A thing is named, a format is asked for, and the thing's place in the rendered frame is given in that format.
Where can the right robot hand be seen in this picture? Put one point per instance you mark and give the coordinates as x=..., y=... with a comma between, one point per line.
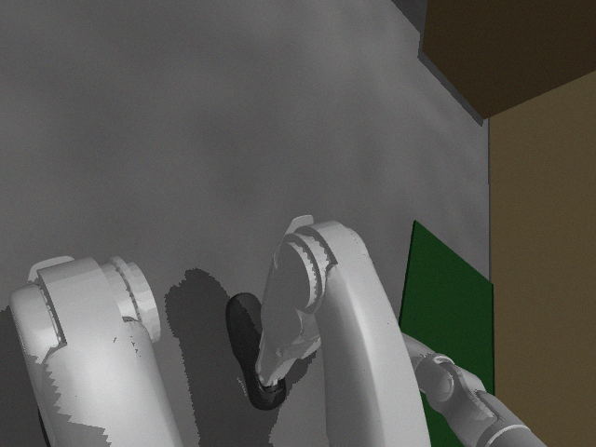
x=417, y=350

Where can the right robot arm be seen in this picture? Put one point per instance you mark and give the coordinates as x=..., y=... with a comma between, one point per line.
x=477, y=418

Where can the right robot foot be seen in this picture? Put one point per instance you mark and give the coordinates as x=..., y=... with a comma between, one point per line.
x=244, y=326

